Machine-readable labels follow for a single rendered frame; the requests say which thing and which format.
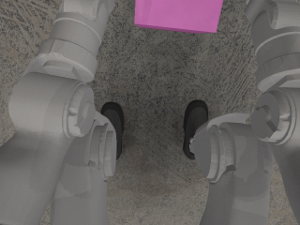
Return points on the carton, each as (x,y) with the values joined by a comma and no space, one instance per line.
(187,16)

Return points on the right robot forearm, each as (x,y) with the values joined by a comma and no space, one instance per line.
(275,33)

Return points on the left robot shin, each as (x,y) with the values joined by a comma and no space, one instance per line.
(102,120)

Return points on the robot right upper arm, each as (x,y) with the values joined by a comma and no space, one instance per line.
(276,121)

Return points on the robot right thigh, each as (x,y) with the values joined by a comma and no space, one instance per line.
(232,156)

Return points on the robot left upper arm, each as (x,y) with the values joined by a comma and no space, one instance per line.
(48,112)

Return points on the left robot forearm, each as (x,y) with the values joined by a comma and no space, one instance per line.
(72,48)

